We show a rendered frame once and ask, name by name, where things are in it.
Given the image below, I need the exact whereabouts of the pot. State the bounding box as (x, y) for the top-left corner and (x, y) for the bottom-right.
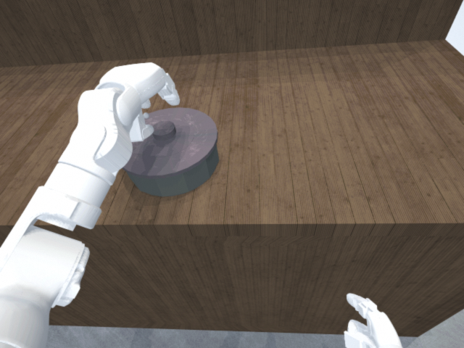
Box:
(127, 144), (219, 196)

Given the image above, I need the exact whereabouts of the left robot hand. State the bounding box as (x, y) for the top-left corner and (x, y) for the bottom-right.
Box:
(99, 62), (180, 142)

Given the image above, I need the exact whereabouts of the robot left forearm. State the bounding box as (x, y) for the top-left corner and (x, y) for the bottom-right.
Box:
(0, 78), (141, 272)

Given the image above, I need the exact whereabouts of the robot left upper arm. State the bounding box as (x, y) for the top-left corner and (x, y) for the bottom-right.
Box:
(0, 225), (90, 348)

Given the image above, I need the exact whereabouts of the knob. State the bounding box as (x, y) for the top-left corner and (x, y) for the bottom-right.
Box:
(152, 121), (176, 141)

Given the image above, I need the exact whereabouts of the right robot hand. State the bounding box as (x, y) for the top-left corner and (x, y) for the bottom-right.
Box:
(344, 293), (402, 348)

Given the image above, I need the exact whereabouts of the table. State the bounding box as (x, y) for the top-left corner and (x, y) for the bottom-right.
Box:
(0, 0), (464, 337)

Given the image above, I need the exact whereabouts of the lid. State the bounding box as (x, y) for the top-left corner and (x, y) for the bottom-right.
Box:
(122, 107), (218, 179)

